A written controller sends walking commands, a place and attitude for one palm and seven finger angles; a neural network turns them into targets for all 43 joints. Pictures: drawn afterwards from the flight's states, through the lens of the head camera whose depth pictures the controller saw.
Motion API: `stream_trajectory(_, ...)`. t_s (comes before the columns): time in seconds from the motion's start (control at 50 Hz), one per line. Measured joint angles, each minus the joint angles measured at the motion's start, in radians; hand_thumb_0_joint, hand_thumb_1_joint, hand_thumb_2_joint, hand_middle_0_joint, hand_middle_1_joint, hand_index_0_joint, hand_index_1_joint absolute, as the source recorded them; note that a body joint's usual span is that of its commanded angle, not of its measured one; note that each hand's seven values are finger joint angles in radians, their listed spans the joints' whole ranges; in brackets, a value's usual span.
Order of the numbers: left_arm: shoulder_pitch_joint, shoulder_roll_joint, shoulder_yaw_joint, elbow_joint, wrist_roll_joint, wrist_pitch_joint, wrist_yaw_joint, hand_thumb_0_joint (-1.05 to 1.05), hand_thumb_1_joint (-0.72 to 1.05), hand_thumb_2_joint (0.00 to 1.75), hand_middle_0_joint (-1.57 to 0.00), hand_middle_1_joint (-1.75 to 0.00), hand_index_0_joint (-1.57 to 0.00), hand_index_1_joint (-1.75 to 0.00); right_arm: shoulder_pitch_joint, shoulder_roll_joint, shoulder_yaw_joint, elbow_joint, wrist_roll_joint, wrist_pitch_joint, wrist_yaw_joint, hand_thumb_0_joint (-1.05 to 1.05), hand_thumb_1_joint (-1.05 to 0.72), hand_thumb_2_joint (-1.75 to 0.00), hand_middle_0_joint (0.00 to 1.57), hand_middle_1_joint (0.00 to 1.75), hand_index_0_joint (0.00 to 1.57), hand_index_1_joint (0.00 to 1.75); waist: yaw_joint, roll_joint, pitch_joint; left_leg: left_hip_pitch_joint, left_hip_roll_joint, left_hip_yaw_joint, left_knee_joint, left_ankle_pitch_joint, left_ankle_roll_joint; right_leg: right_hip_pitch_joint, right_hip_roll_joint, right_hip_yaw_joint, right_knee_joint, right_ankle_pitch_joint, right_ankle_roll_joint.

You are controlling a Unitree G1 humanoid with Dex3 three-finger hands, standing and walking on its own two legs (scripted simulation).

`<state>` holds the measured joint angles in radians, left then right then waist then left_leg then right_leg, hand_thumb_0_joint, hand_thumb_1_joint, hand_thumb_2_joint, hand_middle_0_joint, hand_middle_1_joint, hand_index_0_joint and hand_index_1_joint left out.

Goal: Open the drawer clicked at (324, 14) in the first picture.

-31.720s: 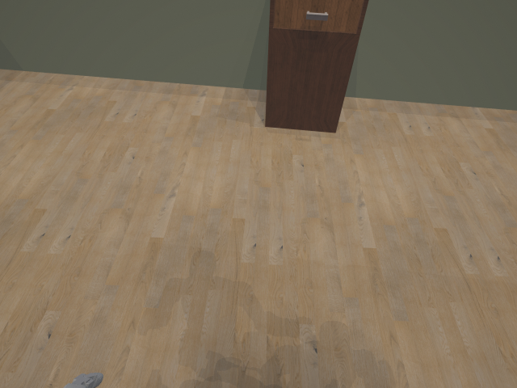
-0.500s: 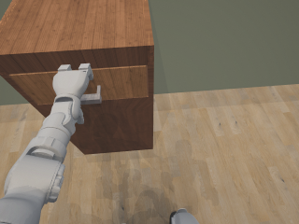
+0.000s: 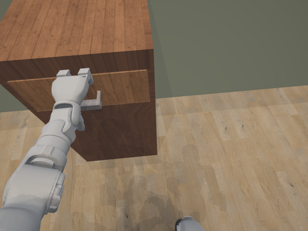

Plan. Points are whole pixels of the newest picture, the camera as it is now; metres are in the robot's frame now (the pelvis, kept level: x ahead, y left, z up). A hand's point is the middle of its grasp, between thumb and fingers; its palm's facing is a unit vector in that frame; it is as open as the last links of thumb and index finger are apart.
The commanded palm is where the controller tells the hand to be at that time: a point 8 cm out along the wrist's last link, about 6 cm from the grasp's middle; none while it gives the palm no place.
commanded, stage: lower the fingers behind the handle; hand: left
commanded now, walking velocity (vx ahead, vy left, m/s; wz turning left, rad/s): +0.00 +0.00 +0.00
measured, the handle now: (85, 100) +0.52 +0.21 -0.04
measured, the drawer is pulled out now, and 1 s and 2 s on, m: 0.00 0.00 0.00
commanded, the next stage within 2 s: lift the hand off the handle in 1.52 s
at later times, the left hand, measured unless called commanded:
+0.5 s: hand (83, 108) +0.47 +0.20 -0.01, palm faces -0.03 +0.00 -1.00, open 13.8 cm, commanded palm +0.44 +0.21 +0.04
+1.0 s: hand (83, 112) +0.46 +0.21 -0.03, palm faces +0.00 +0.01 -1.00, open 13.7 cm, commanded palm +0.44 +0.22 +0.00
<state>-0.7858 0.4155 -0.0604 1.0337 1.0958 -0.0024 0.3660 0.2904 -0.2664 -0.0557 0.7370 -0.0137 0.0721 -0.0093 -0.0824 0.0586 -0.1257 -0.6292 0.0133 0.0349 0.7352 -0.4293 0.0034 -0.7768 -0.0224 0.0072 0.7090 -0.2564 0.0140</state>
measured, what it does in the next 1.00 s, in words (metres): stands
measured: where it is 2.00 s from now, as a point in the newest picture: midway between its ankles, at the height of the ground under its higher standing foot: outside the picture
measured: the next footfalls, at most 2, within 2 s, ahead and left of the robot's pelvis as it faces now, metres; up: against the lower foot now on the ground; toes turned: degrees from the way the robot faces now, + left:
none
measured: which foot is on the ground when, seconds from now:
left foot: down 0.00-1.00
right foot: down 0.00-1.00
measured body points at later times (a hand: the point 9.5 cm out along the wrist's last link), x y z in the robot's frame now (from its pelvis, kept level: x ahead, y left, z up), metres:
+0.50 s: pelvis -0.01 +0.00 -0.02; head +0.10 -0.01 +0.42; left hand +0.46 +0.20 +0.04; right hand +0.03 -0.27 -0.16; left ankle -0.06 +0.12 -0.71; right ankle +0.04 -0.13 -0.71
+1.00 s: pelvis -0.02 +0.00 -0.04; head +0.10 -0.01 +0.39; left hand +0.46 +0.21 +0.02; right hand +0.01 -0.28 -0.18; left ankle -0.06 +0.12 -0.71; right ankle +0.04 -0.13 -0.71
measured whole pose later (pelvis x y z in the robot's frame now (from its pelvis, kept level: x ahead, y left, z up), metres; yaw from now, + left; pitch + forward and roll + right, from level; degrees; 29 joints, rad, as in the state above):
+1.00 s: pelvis -0.02 +0.00 -0.04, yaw +1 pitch +25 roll +0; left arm -0.86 0.43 -0.05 1.12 1.13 -0.02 0.47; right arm 0.29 -0.28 -0.05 0.77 -0.05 0.04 0.01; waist -0.11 0.05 -0.17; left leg -0.92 0.00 0.01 1.00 -0.51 0.01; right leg -1.05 -0.04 0.00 0.94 -0.32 0.02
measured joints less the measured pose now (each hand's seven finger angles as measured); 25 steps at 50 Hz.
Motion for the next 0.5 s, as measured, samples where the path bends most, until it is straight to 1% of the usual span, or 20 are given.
stream_trajectory(0.12, 0.010, 0.011, 0.005, 0.003, 0.002, -0.038, -0.013, 0.00, -0.49, 0.30, -0.32, -1.20, -0.32, -1.20, 0.004, -0.005, -0.005, -0.001, -0.004, -0.012, -0.004, 0.00, -0.91, -0.90, 0.20, 0.30, 0.20, 0.30, 0.001, -0.008, -0.004, -0.022, 0.002, -0.006, 0.014, -0.004, -0.003, -0.019, 0.001, -0.005, 0.012, -0.004, -0.003)
stream_trajectory(0.18, 0.022, 0.015, 0.014, -0.007, 0.012, -0.062, -0.001, 0.00, -0.49, 0.30, -0.32, -1.20, -0.32, -1.20, 0.007, -0.007, -0.010, 0.002, -0.011, -0.018, -0.003, 0.00, -0.91, -0.90, 0.20, 0.30, 0.20, 0.30, 0.000, -0.011, -0.011, -0.045, 0.003, -0.008, 0.035, -0.012, -0.004, -0.041, 0.001, -0.007, 0.030, -0.011, -0.004)
stream_trajectory(0.24, 0.032, 0.013, 0.019, -0.016, 0.021, -0.072, 0.022, 0.00, -0.49, 0.30, -0.32, -1.20, -0.32, -1.20, 0.009, -0.009, -0.018, 0.006, -0.017, -0.021, 0.002, 0.00, -0.91, -0.90, 0.20, 0.30, 0.20, 0.30, -0.001, -0.011, -0.019, -0.072, 0.003, -0.012, 0.062, -0.023, -0.004, -0.065, 0.000, -0.010, 0.052, -0.020, -0.004)
stream_trajectory(0.36, 0.017, 0.003, 0.015, 0.010, 0.028, -0.043, 0.058, 0.00, -0.49, 0.30, -0.32, -1.20, -0.32, -1.20, 0.000, -0.005, -0.018, 0.021, -0.023, -0.020, 0.012, 0.00, -0.91, -0.90, 0.20, 0.30, 0.20, 0.30, -0.007, -0.008, -0.023, -0.114, 0.000, -0.016, 0.105, -0.039, -0.002, -0.104, -0.003, -0.013, 0.088, -0.032, -0.002)
stream_trajectory(0.5, 0.001, -0.014, 0.009, 0.021, 0.022, -0.025, 0.058, 0.00, -0.49, 0.30, -0.32, -1.20, -0.32, -1.20, 0.001, 0.009, -0.010, 0.024, -0.026, -0.016, 0.017, 0.00, -0.91, -0.90, 0.20, 0.30, 0.20, 0.30, -0.012, -0.003, -0.028, -0.138, -0.001, -0.013, 0.129, -0.046, 0.001, -0.127, -0.004, -0.009, 0.108, -0.035, 0.001)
